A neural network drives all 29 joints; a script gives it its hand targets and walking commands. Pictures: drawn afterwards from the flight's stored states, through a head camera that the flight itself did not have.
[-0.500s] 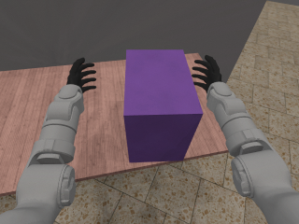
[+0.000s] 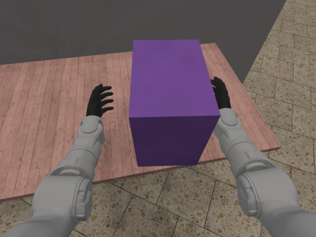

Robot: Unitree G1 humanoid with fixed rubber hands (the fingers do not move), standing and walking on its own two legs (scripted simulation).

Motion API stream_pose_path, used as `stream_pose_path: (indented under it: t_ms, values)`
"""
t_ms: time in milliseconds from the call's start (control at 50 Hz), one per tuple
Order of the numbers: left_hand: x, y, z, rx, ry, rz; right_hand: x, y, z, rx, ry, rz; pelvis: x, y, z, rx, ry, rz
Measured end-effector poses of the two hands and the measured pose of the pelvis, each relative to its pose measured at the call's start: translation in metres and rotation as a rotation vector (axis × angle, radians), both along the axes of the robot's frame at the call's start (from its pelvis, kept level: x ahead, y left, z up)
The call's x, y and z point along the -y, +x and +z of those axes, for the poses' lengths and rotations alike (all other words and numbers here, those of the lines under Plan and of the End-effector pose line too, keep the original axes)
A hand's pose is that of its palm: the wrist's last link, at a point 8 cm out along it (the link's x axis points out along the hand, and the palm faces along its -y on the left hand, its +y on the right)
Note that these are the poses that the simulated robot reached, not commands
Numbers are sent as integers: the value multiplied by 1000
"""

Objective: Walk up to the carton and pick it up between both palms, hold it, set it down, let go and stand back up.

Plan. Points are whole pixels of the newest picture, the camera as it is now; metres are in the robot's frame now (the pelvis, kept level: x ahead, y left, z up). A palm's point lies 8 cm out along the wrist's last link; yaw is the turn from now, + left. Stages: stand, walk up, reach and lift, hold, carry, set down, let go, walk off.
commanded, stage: reach and lift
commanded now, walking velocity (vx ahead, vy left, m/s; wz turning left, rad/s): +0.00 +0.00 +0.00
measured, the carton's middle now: (166, 106) +0.47 -0.01 +0.02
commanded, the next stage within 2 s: none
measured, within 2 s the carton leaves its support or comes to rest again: neither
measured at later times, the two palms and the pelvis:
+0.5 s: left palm (114, 112) +0.42 +0.14 +0.05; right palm (216, 111) +0.43 -0.14 +0.05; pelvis -0.01 +0.01 -0.01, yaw -1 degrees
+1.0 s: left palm (110, 118) +0.40 +0.14 +0.05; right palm (214, 119) +0.40 -0.13 +0.05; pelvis +0.01 +0.00 +0.01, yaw +0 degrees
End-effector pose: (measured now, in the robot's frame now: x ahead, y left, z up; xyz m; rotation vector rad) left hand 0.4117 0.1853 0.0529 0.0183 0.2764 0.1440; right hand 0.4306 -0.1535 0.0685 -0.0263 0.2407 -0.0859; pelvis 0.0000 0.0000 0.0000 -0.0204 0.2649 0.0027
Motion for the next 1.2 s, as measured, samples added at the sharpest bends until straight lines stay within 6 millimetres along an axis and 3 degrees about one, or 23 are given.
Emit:
stream_pose_path:
  t_ms: [120, 240, 520, 760, 1200]
  values:
    - [-2, 0, -13, 7, -6, 15, -2, -1, -18, -28, 7, 7, -1, -4, -5, -50, 0, 2]
    - [3, 8, -12, 38, -10, 1, -2, 2, -20, -3, 10, 2, -3, -7, -12, -103, -5, 1]
    - [48, 10, -8, 56, -55, -58, -9, -6, -17, 17, 17, -39, -5, -13, -10, -76, 4, -15]
    - [43, -6, -7, 57, -3, -35, -18, -27, -19, 58, -6, -59, -6, -1, 5, 34, 9, -9]
    - [41, -7, -7, 54, 1, -40, -20, -28, -17, 65, -55, -43, -4, 17, 12, 99, 6, -2]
